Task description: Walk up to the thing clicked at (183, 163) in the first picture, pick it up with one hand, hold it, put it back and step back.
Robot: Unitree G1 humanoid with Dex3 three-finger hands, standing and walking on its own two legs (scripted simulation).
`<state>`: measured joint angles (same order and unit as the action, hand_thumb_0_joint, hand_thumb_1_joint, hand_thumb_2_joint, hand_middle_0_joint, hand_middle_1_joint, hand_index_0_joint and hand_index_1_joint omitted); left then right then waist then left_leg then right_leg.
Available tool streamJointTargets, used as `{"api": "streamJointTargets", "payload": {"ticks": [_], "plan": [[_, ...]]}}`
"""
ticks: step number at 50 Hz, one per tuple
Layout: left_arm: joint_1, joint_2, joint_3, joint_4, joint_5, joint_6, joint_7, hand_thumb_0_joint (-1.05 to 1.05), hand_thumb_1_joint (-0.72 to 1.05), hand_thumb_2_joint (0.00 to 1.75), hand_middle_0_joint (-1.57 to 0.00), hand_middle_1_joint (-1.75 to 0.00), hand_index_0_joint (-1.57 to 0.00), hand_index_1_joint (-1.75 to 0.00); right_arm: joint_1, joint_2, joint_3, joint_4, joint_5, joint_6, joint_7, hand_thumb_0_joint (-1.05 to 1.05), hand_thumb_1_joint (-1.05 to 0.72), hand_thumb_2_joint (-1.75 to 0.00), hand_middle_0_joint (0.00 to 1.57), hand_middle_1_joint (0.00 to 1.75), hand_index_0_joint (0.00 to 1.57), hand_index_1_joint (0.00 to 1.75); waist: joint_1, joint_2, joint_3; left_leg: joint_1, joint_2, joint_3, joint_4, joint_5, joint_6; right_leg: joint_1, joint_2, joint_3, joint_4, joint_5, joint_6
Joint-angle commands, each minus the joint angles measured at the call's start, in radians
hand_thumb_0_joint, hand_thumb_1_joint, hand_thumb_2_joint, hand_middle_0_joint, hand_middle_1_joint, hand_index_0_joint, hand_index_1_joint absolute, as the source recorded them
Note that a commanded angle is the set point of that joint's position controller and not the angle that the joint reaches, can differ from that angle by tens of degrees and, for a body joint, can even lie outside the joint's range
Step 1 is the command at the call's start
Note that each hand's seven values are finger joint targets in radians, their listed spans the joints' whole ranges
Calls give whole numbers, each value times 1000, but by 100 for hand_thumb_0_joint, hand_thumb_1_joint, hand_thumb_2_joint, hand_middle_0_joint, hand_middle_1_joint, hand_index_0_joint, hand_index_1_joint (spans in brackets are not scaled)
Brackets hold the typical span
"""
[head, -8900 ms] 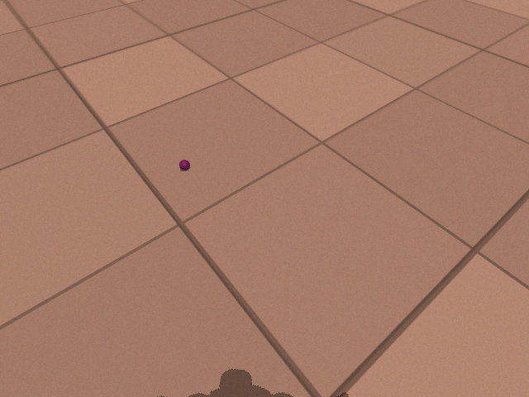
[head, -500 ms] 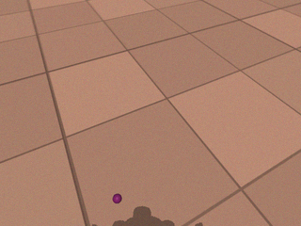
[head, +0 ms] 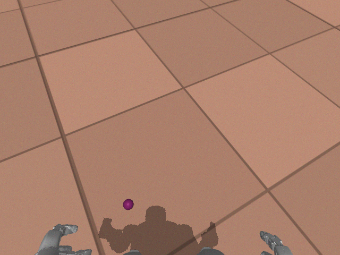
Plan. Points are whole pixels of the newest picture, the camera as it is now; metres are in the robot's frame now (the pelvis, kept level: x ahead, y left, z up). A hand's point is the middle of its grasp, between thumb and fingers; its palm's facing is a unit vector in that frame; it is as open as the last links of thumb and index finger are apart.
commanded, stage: rise first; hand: left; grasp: from above
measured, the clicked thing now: (128, 204) +0.41 +0.22 -0.72
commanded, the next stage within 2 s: none
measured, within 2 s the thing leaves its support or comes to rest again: neither
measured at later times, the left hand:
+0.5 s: hand out of the picture +0.13 +0.26 -0.24, palm faces -0.25 -0.82 -0.52, open 12.9 cm
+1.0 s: hand (100, 229) +0.25 +0.27 -0.45, palm faces -0.45 -0.34 -0.82, open 13.1 cm
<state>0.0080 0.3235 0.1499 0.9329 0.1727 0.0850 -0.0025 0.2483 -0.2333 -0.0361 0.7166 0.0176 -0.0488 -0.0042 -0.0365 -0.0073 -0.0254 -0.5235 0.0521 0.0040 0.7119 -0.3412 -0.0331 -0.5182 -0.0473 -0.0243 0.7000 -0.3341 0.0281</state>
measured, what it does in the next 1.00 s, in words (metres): lowers itself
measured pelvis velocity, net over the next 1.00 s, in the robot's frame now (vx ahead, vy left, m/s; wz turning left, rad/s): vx -0.08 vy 0.00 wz -0.03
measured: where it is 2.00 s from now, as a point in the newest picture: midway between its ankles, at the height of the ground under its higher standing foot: outside the picture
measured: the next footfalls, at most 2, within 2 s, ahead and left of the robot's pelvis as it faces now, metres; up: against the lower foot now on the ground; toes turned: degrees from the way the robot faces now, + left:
none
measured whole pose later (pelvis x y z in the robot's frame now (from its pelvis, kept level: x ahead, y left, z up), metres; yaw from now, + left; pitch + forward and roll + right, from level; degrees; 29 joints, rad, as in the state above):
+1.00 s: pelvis -0.08 +0.00 -0.30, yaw -1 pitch +34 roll -3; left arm -0.37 0.46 0.09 0.84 0.85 -0.10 0.21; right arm 0.07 -0.28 -0.08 0.70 -0.03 -0.14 0.06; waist -0.03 0.01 -0.15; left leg -1.92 0.04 -0.09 2.01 -0.68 -0.05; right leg -1.90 -0.04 0.00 1.98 -0.67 0.03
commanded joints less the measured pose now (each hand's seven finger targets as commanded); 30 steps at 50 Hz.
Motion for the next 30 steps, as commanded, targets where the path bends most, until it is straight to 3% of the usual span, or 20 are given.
{"api": "streamJointTargets", "payload": {"ticks": [1,9,14,18,19,23,26,27,30], "plan": [[6,184,54,-179,28,-5,20,0,-42,86,-24,-92,-24,-93,-20,-168,-67,-156,-1,-66,-7,0,-91,-90,20,30,20,30,30,13,-206,-16,-57,23,42,156,28,-8,45,-26,24,117,-35],[145,152,44,-394,100,9,34,0,-39,85,-27,-88,-25,-90,-28,-152,-72,-219,-7,-100,-12,0,-88,-90,20,30,20,30,23,60,-284,-142,-41,5,191,104,27,-162,45,-18,184,71,-37],[218,148,39,-534,131,45,44,0,-36,82,-28,-89,-28,-89,-38,-154,-71,-245,-10,-115,-10,0,-91,-90,20,30,20,30,14,87,-342,-185,-23,-22,268,166,23,-249,45,-25,290,97,-41],[265,122,20,-601,149,66,50,0,-36,82,-28,-88,-28,-89,-53,-150,-68,-269,-12,-128,-7,0,-91,-90,20,30,20,30,7,82,-355,-254,-22,-33,330,123,24,-334,44,-28,353,58,-40],[244,140,33,-621,153,67,53,0,-36,82,-27,-89,-28,-89,-63,-152,-68,-274,-13,-133,-5,0,-91,-90,20,30,20,30,7,91,-347,-283,-23,-36,344,92,23,-362,42,-26,371,37,-39],[169,148,9,-590,213,53,63,0,-37,81,-26,-91,-27,-91,-82,-150,-58,-277,-10,-154,-6,0,-92,-90,20,30,20,30,-22,67,-358,-406,-33,-31,454,36,33,-462,39,-22,453,9,-39],[95,181,23,-526,268,8,77,0,-36,82,-26,-90,-26,-90,-95,-163,-63,-265,-12,-172,2,0,-89,-90,20,30,20,30,-15,65,-386,-512,-38,-32,546,-8,32,-573,36,-16,548,-33,-40],[88,170,2,-524,292,-10,82,0,-35,82,-26,-90,-26,-90,-99,-166,-64,-261,-13,-178,7,0,-89,-90,20,30,20,30,-12,84,-416,-521,-36,-43,565,-8,27,-610,35,-17,592,-36,-42],[20,197,-4,-481,363,-64,105,0,-32,80,-26,-89,-27,-88,-110,-182,-73,-242,-12,-188,16,0,-88,-89,20,30,20,30,-9,95,-476,-590,-39,-48,642,-35,23,-713,33,-15,684,-56,-44]]}}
